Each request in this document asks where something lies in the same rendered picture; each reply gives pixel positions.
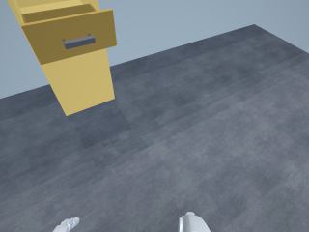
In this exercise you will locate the left robot hand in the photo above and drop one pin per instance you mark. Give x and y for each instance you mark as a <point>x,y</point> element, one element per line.
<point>67,225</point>

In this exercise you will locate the handle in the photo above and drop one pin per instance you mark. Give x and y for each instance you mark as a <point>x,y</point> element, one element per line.
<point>90,39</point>

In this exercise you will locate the drawer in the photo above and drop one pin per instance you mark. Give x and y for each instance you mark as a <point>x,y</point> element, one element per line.
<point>46,30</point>

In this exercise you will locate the right robot thigh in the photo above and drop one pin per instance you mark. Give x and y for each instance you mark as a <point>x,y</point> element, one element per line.
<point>192,223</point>

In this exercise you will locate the cabinet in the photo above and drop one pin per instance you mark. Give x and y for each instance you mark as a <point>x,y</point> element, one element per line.
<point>78,82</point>

